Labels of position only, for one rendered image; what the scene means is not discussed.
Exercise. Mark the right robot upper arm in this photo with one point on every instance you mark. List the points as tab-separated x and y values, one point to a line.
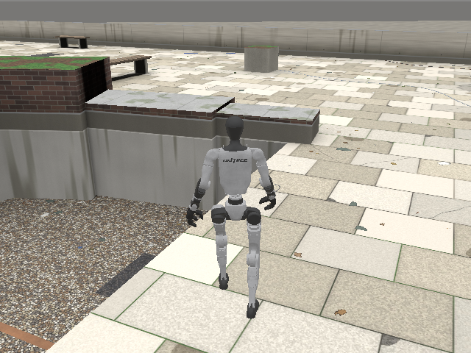
257	154

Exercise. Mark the robot right hand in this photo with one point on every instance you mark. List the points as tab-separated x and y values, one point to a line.
266	199

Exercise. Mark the left robot upper arm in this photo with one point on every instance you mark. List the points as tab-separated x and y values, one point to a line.
207	168

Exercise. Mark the right robot shin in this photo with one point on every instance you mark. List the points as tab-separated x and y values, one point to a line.
252	280

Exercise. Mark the robot left hand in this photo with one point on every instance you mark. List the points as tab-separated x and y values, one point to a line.
190	215

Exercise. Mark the robot shin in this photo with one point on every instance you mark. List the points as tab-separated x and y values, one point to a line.
221	258
252	280

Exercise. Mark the robot right forearm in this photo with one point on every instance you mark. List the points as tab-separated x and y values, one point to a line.
270	191

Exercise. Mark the left robot shin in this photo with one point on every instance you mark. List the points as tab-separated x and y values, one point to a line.
221	258

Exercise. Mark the robot left forearm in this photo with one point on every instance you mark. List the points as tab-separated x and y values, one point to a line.
197	197

